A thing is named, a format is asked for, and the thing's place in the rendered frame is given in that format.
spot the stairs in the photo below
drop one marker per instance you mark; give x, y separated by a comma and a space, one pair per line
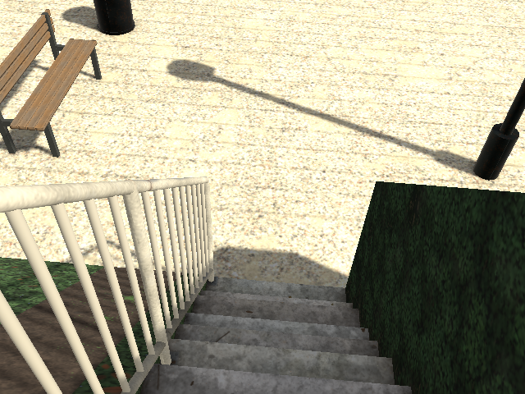
257, 337

